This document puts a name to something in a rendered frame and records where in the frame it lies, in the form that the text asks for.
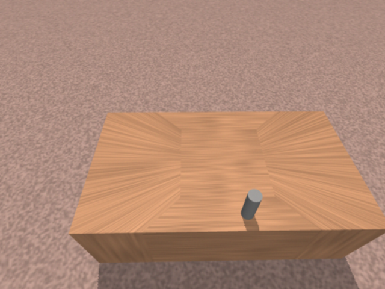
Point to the can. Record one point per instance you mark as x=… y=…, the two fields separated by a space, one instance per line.
x=251 y=204

